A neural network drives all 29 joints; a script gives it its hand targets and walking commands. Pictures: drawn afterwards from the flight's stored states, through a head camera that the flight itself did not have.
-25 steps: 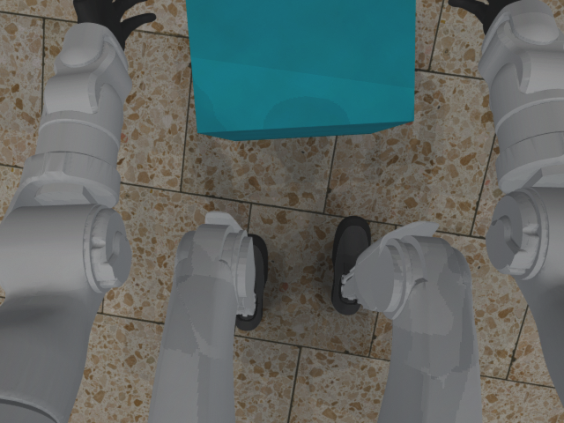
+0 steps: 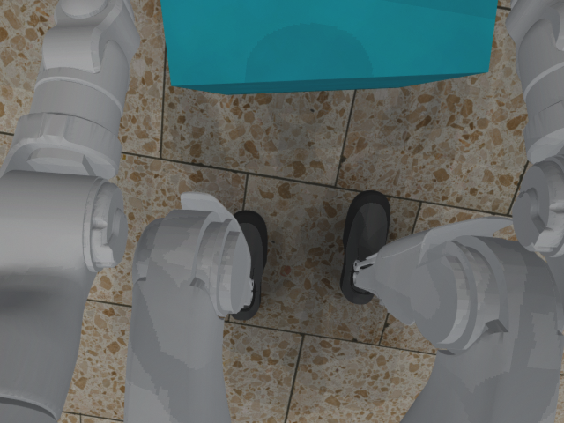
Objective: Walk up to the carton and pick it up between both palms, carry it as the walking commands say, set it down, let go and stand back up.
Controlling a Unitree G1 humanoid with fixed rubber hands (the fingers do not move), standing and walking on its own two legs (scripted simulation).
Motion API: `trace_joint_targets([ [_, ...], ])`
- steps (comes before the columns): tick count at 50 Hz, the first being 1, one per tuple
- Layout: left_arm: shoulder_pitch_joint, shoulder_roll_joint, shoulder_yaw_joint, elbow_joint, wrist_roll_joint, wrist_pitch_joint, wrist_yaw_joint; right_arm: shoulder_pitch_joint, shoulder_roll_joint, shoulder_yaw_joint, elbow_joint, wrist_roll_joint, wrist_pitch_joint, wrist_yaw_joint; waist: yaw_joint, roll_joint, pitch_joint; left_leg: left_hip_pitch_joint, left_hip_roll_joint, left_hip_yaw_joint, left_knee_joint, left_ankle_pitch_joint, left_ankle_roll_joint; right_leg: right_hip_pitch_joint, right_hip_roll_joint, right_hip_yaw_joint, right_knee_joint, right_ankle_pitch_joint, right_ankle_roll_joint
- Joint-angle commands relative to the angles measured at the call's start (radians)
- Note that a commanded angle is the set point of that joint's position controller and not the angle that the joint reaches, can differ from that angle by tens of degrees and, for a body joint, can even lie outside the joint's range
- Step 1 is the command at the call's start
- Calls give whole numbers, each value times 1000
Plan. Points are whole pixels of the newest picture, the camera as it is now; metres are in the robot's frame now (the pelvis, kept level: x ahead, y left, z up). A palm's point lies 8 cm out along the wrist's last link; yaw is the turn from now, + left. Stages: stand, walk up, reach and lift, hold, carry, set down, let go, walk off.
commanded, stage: reach and lift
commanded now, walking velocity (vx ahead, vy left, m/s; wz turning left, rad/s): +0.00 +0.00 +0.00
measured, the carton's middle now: out of the picture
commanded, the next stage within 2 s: none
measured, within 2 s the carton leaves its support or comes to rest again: leaves its support in 1.54 s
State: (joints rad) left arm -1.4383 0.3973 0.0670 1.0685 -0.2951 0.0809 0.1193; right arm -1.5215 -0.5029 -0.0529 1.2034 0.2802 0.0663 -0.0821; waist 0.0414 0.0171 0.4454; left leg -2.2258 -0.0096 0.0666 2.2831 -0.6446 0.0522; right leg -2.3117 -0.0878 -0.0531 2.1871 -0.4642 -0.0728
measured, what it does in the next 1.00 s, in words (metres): stands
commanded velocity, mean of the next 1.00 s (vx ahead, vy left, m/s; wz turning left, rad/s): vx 0.00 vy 0.00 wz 0.00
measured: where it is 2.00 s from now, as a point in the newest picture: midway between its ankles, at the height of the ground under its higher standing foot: (302, 274)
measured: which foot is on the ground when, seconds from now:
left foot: down 0.00-1.00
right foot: down 0.00-1.00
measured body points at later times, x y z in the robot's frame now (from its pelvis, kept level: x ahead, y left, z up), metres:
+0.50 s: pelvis +0.00 +0.00 +0.01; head +0.37 +0.00 +0.25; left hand +0.55 +0.20 -0.16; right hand +0.57 -0.19 -0.17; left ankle +0.10 +0.10 -0.32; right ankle +0.14 -0.11 -0.32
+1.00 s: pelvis -0.01 +0.00 +0.02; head +0.37 -0.01 +0.25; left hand +0.55 +0.19 -0.16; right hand +0.57 -0.18 -0.17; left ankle +0.10 +0.10 -0.32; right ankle +0.14 -0.11 -0.32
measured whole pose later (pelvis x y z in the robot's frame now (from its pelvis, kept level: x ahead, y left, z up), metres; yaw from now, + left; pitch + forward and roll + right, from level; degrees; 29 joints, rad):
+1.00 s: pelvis -0.01 +0.00 +0.02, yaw +0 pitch +35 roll +1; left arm -1.52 0.37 0.00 1.20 -0.33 0.03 0.13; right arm -1.59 -0.44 0.09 1.27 0.33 0.03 -0.10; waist 0.03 0.02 0.44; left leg -2.20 -0.01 0.07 2.21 -0.62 0.04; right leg -2.29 -0.07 -0.04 2.13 -0.45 -0.07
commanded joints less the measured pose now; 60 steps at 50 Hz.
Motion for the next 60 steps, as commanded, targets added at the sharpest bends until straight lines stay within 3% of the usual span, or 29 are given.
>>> trace_joint_targets([
  [1,-255,140,7,-111,-5,-15,9,-251,-148,-6,-94,11,-20,1,-4,-29,-1402,532,0,-86,-246,368,-68,826,52,84,-44,307,47],
  [12,-219,89,12,-48,10,-18,0,-223,-113,-19,-52,-8,-35,10,-14,-35,-1226,451,-12,-101,-266,342,-67,696,56,84,-63,263,50],
  [30,-297,55,-5,-23,6,-38,14,-307,-18,44,-49,9,-44,-25,6,-55,-1284,414,-27,-78,-276,313,-64,816,81,101,-85,284,51],
  [44,-401,-128,-98,-28,-38,-60,-13,-393,177,156,-79,54,-54,-13,8,-53,-1289,427,-42,-79,-294,336,-57,846,100,109,-108,306,49],
  [49,-486,-309,-147,-35,-42,-60,-56,-458,358,197,-87,58,-54,25,5,-47,-1288,438,-55,-82,-295,347,-53,836,111,106,-110,308,44],
  [54,-602,-668,-199,-43,-28,-40,-156,-546,708,232,-107,38,-40,119,-8,-42,-1245,423,-77,-81,-281,346,-47,788,124,92,-96,297,35],
  [60,-629,-863,-174,-109,5,8,-236,-557,889,207,-175,10,-3,194,-19,-36,-1198,401,-88,-67,-258,327,-39,749,132,74,-84,276,23],
])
